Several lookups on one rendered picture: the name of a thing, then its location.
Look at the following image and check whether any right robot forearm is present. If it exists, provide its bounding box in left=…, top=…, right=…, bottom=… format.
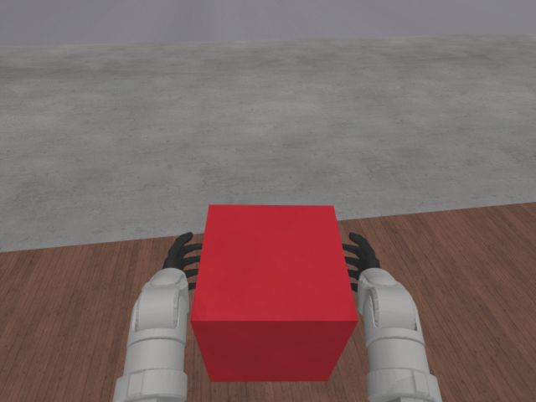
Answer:
left=358, top=268, right=442, bottom=402

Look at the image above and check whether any carton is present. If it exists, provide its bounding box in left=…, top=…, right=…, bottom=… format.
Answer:
left=190, top=204, right=358, bottom=382

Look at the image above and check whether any left robot forearm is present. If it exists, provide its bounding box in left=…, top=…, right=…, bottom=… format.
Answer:
left=112, top=268, right=189, bottom=402

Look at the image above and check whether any robot left hand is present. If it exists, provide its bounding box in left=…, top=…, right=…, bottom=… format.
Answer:
left=162, top=232, right=203, bottom=291

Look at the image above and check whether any robot right hand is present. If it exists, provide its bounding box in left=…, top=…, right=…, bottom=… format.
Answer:
left=342, top=233, right=380, bottom=293

